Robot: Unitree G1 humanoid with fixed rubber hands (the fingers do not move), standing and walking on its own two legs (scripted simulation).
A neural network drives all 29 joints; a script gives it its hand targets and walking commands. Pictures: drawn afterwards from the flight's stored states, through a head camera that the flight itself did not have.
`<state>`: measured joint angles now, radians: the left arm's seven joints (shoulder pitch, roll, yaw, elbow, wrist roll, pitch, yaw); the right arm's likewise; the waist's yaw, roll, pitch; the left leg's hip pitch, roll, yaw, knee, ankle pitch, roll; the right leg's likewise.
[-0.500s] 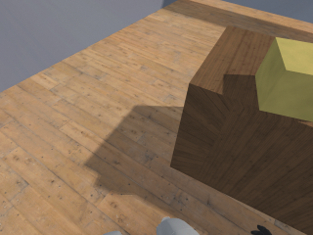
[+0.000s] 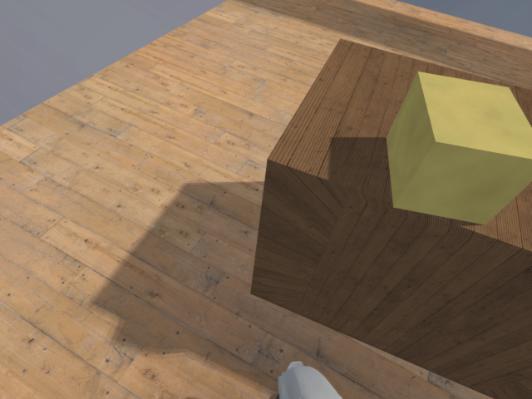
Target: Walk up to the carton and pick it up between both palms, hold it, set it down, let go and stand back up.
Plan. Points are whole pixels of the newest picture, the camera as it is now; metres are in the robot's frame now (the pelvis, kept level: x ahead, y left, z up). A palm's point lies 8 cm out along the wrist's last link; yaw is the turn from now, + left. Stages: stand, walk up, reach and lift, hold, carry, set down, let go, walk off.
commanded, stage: walk up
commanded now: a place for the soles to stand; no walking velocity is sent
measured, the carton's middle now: (451, 147) +0.55 -0.38 +0.07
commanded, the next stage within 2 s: none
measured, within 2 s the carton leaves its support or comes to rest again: neither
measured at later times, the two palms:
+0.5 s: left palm (135, 388) +0.17 +0.19 -0.12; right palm out of the picture +0.07 -0.40 -0.08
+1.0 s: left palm (211, 344) +0.23 +0.08 -0.10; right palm out of the picture +0.12 -0.52 -0.11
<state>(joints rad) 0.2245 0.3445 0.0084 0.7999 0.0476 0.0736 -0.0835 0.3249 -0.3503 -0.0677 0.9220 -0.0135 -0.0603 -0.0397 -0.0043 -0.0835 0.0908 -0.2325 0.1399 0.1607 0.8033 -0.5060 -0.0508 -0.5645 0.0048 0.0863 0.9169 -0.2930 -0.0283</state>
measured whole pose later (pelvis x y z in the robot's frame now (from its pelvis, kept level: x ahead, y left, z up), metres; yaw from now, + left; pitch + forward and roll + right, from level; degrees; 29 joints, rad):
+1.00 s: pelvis +0.11 -0.19 -0.01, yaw -13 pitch -9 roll +2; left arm 0.29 0.35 0.01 0.82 0.03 -0.01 -0.03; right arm 0.17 -0.40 -0.07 0.92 -0.01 -0.02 0.00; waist 0.00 0.00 0.17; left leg -0.35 0.06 0.07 1.23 -0.53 -0.01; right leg -0.40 0.08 0.09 0.86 -0.32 -0.01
